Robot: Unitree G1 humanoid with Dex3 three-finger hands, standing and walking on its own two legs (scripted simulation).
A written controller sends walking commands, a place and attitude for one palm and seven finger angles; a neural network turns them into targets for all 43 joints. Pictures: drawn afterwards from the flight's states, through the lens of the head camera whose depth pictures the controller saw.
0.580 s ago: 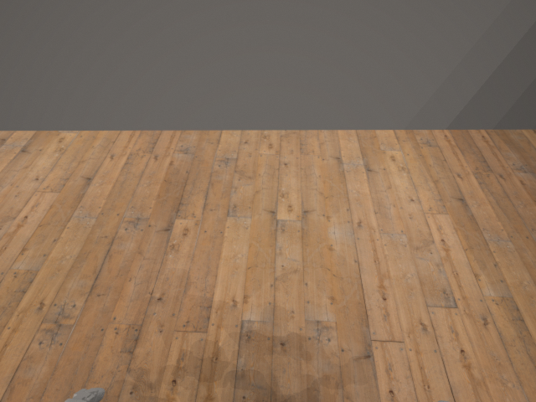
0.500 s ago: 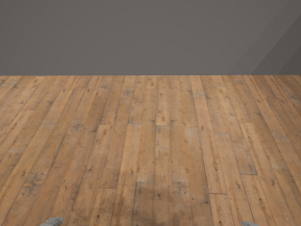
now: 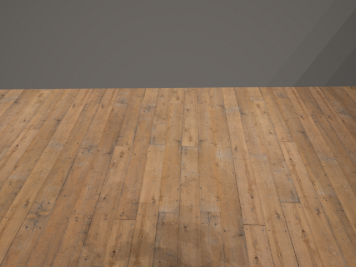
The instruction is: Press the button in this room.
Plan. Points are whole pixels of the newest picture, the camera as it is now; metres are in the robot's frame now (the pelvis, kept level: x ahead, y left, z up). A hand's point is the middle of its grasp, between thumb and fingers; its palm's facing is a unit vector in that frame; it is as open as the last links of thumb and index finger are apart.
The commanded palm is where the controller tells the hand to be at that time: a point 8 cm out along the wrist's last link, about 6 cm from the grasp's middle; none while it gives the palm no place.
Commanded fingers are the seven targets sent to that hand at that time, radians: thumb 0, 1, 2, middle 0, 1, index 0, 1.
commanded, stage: stand and wait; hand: left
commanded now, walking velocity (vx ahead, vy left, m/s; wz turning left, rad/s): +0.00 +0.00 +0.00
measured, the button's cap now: out of the picture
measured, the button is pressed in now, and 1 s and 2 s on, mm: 0 0 0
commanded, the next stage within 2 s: turn or walk to find it in 0.32 s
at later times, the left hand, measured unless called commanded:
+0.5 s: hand out of the picture +0.07 +0.24 -0.16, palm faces +0.00 -0.94 -0.33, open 7.4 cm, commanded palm none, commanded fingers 0.00 0.90 0.90 -0.20 -0.30 -0.20 -0.30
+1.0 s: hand out of the picture +0.00 +0.18 -0.16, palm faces +0.23 -0.93 -0.29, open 7.4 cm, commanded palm none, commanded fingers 0.00 0.90 0.90 -0.20 -0.30 -0.20 -0.30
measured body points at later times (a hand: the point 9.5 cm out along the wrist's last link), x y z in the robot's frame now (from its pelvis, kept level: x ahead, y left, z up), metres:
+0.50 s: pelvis -0.01 -0.01 +0.00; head +0.00 -0.01 +0.45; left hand +0.07 +0.28 -0.13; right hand +0.07 -0.30 -0.14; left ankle +0.00 +0.11 -0.74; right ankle +0.01 -0.13 -0.74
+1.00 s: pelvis -0.04 -0.04 -0.01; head -0.01 -0.05 +0.43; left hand -0.01 +0.23 -0.14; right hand +0.05 -0.27 -0.17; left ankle +0.00 +0.11 -0.73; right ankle -0.03 -0.14 -0.75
